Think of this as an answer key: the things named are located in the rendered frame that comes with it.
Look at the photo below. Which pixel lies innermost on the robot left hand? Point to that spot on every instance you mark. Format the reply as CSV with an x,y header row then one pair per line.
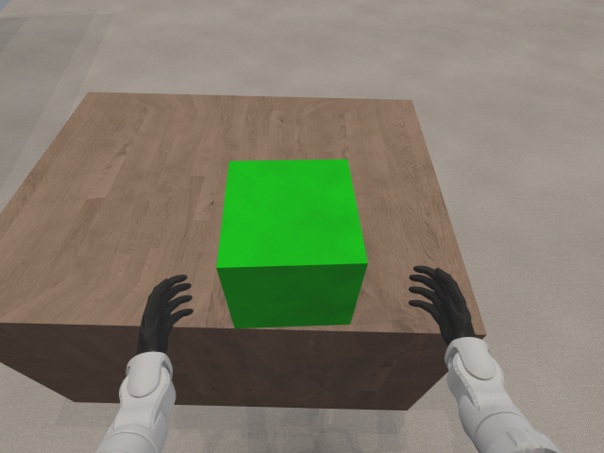
x,y
157,322

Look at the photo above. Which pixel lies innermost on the carton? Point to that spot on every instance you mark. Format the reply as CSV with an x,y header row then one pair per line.
x,y
291,251

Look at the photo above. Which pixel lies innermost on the pedestal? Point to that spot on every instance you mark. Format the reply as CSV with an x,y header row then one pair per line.
x,y
132,191

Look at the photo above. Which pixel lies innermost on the robot right hand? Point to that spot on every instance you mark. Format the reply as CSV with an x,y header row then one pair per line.
x,y
449,306

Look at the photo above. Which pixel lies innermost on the right robot forearm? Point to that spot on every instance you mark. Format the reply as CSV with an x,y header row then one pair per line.
x,y
488,415

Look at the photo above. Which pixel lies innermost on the left robot forearm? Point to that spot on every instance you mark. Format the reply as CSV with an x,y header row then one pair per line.
x,y
147,395

